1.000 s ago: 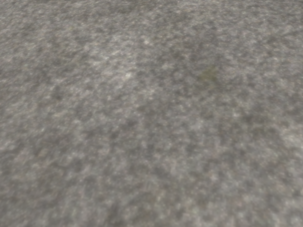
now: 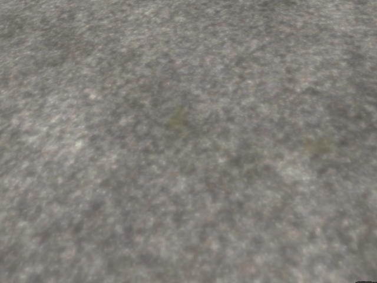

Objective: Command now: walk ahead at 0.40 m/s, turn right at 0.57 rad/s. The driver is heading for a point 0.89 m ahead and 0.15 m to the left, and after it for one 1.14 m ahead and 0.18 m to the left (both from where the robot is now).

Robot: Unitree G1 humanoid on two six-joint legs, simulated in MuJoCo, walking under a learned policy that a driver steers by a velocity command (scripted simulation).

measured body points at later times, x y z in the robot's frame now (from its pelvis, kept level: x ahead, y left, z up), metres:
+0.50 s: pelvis +0.24 +0.01 -0.01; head +0.28 +0.02 +0.44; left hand +0.50 +0.22 -0.08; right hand +0.19 -0.26 -0.13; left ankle +0.15 +0.15 -0.75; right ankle +0.38 -0.14 -0.72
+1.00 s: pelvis +0.50 +0.01 -0.02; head +0.53 +0.03 +0.43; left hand +0.45 +0.31 -0.14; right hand +0.78 -0.16 -0.09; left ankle +0.63 +0.17 -0.72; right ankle +0.39 -0.14 -0.75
